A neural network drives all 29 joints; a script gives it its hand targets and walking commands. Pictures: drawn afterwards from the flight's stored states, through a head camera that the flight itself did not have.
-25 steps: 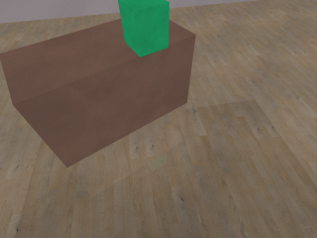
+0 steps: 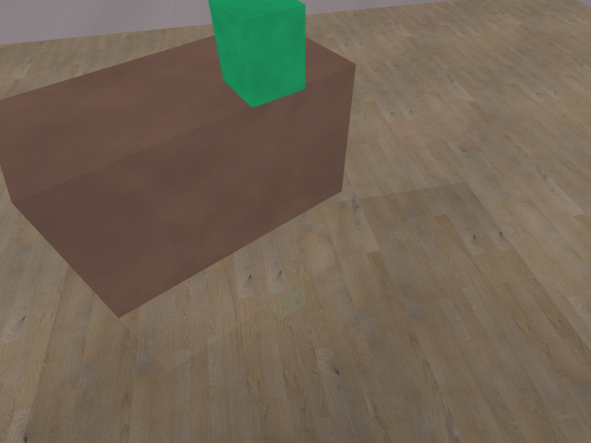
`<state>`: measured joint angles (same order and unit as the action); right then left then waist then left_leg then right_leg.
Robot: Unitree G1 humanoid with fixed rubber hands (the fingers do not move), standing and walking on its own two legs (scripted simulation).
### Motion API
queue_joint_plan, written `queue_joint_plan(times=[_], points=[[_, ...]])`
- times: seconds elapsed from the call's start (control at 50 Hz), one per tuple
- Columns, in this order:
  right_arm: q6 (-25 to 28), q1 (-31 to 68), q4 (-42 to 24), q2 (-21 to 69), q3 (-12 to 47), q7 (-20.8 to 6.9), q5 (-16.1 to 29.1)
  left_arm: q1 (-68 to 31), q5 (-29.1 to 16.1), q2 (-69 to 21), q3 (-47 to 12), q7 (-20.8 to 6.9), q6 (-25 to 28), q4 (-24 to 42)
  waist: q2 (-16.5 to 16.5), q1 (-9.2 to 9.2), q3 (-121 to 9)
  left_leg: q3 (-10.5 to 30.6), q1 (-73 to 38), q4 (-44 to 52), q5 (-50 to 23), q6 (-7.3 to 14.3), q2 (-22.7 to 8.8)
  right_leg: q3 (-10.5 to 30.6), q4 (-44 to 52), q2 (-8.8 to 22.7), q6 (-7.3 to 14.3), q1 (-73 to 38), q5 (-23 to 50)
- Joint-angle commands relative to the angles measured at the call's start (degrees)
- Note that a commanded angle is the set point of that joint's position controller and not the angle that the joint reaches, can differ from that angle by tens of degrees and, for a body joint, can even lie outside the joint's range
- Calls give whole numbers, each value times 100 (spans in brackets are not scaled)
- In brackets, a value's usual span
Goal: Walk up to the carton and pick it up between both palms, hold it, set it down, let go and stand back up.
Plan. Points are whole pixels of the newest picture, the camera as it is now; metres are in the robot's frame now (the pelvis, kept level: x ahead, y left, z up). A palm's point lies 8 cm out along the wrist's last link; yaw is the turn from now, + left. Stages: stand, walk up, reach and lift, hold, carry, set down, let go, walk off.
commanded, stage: stand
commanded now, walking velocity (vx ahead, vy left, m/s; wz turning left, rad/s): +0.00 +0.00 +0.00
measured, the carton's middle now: (259, 46) +1.20 +0.14 -0.01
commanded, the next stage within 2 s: walk up in 0.78 s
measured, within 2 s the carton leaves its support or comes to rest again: neither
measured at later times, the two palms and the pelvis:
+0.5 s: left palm out of the picture -0.02 +0.19 -0.15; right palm out of the picture -0.03 -0.20 -0.15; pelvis +0.01 +0.00 +0.00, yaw +0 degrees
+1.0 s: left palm out of the picture -0.05 +0.19 -0.15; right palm out of the picture -0.02 -0.21 -0.15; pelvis +0.00 +0.00 +0.00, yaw +0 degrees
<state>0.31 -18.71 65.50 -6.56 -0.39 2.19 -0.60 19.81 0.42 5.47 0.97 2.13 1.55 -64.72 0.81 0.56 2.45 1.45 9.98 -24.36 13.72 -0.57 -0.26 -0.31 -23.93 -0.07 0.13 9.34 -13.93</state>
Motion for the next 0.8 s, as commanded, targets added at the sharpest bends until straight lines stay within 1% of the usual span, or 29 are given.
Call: queue_joint_plan(times=[0.0, 0.02, 0.1, 0.12, 0.16, 0.18, 0.2, 0.22, 0.26, 0.28, 0.3, 0.34, 0.36, 0.38, 0.42, 0.46, 0.5, 0.52, 0.54, 0.56, 0.58, 0.6, 0.62, 0.64, 0.7, 0.72, 0.74, 0.76, 0.78], points=[[18, -854, 108, -614, -80, 41, 24, 530, 26, 400, 77, 102, -45, 64, -47, 27, 419, 257, 359, 495, -623, 83, -277, 396, 395, 502, 151, -55, 775], [67, -557, 79, -468, -10, -16, 41, 693, 10, 26, -20, 54, -77, -36, -485, -129, 176, 311, 248, 558, -626, 133, -307, 439, 296, 483, 158, -34, 700], [90, -594, -16, -528, -29, 37, -64, 445, 27, 369, 86, 1, -107, 55, 228, -101, 412, 506, 196, 603, -531, 192, -448, 232, 413, 462, 133, 157, 691], [144, -485, -32, -118, 115, -27, -5, 465, 30, 537, 125, 59, -122, 0, 109, -109, 563, 506, 289, 542, -1000, 220, -485, 290, 398, 471, 159, 68, 918], [83, -987, 185, -416, -25, 16, 2, 607, 19, 569, 85, 119, -72, -34, -220, 54, 340, 504, -206, 468, -712, 194, -427, 352, 484, 474, 202, 545, 431], [65, -653, 114, -129, 71, -1, -13, 527, -10, 390, 85, 67, -42, 18, -148, -96, 329, 454, -109, 450, -835, 193, -433, 377, 488, 468, 192, 395, 452], [86, -864, 63, -389, -43, -15, 33, 692, -11, 169, -31, 70, -15, -92, -10, 119, 122, 357, -314, 290, -1044, 250, -484, 381, 503, 503, 182, 199, 807], [60, -870, 37, -525, -40, 23, 18, 633, -70, 498, 60, 29, 48, -52, 76, 129, -98, 393, -461, 287, -1320, 283, -431, 353, 399, 456, 143, 267, 1039], [53, -428, -95, -674, -67, 15, -43, 710, 26, 434, 51, 43, 7, -3, -290, -92, -121, 327, -243, 293, -1511, 211, -448, 330, 312, 464, 155, -13, 1072], [52, -706, 10, -711, -84, 59, -12, 635, 8, 308, -3, 95, 2, -65, -246, 74, 177, 265, -235, 183, -1494, 169, -420, 346, 410, 516, 132, 45, 1266], [57, -685, 46, -392, 8, 28, 37, 433, -75, 199, -2, 35, 5, 20, 16, -30, 220, 397, -86, 324, -1476, 227, -472, 308, 358, 458, 127, 60, 1328], [47, -885, 157, -563, 6, 81, 6, 450, -63, 513, 73, 33, 25, 10, 139, 31, 162, 328, -122, 388, -1154, 162, -407, 253, 397, 450, 86, -23, 1271], [75, -575, 132, -361, 21, 39, 57, 510, -16, 142, -20, 80, 21, 25, -449, -9, 384, 269, 153, 283, -1287, 111, -424, 359, 335, 450, 121, 40, 1164], [12, -765, 254, -282, 61, 64, -10, 616, -24, 253, 50, 42, 22, -27, -112, -87, 488, 336, -40, 401, -1613, 103, -417, 274, 340, 483, 153, 99, 1282], [20, -448, -22, -416, -2, 85, 58, 291, 21, 403, 95, 93, 78, 91, 136, 44, 83, 338, -89, 292, -1335, 169, -407, 402, 327, 545, 232, -187, 1649], [85, -443, -61, -344, 69, -49, 18, 745, -14, 668, 107, 13, 1, -103, -198, -58, 457, 303, 56, 309, -1434, 231, -375, 427, 236, 484, 145, 26, 1405], [118, -1026, 197, -105, 105, 39, 2, 989, -70, 524, 133, 79, -79, -124, -97, -116, 322, 205, -184, 276, -1599, 130, -426, 280, 386, 447, 97, 14, 1346], [86, -1125, 286, -463, -16, 19, 40, 721, -2, 510, 109, 72, -37, -107, 61, 63, 467, 266, -86, 347, -1759, 97, -428, 218, 276, 440, 68, 68, 1236], [98, -1053, 183, -439, -17, 31, 68, 639, -5, 543, 135, 63, -13, -29, -273, 2, 555, 277, -161, 231, -1537, 146, -423, 440, 419, 504, 185, 291, 1285], [39, -783, 191, -791, -93, 85, -9, 253, -18, 280, 72, 16, 11, 34, -122, -13, 167, 232, -283, 222, -1587, 108, -383, 297, 320, 451, 140, 35, 1065], [27, -513, 52, -644, -24, 31, -23, 607, -24, 501, 115, 12, 9, 24, -116, -208, 349, 316, 130, 294, -1509, 165, -433, 355, 368, 417, 184, -26, 1088], [47, -356, -113, -636, -99, -27, -3, 567, 27, 537, 101, 37, -4, -24, -30, -25, 299, 371, -81, 441, -1315, 191, -378, 315, 315, 441, 159, -14, 942], [106, -479, -122, -347, -15, -54, -41, 537, -33, 252, 81, 85, -74, -79, -334, 32, 646, 200, 222, 439, -1193, 79, -342, 340, 362, 414, 83, 149, 928], [23, -727, 145, -402, -14, 43, 28, 468, 27, 614, 104, 65, -80, 69, -167, -163, 774, 351, 261, 513, -842, 102, -320, 419, 491, 491, 137, 189, 624], [72, -461, -111, -363, -8, -41, -4, 295, -39, 482, 62, 105, -132, -44, 105, 53, 620, 400, -17, 578, -1005, 136, -403, 259, 475, 402, 119, 175, 780], [102, -201, -123, -340, 17, 17, -37, 783, -9, 666, 178, 79, -104, -138, -200, -256, 143, 416, -72, 477, -696, 201, -444, 267, 453, 404, 107, -211, 718], [128, -282, -129, -564, -24, 52, 7, 655, -29, 886, 192, 130, -51, -104, -42, -225, 215, 499, 185, 625, -728, 175, -409, 327, 494, 507, 169, -343, 861], [60, -511, 25, -222, 20, -26, 57, 532, -1, 194, 53, 63, -84, -125, 99, -98, 352, 463, 141, 613, -650, 152, -336, 259, 429, 428, 115, -138, 614], [8, -354, 1, -495, -50, -16, 47, 451, 27, 373, 28, 58, -60, 1, 84, -192, 384, 378, 100, 601, -438, 140, -319, 389, 571, 437, 151, 91, 330]])
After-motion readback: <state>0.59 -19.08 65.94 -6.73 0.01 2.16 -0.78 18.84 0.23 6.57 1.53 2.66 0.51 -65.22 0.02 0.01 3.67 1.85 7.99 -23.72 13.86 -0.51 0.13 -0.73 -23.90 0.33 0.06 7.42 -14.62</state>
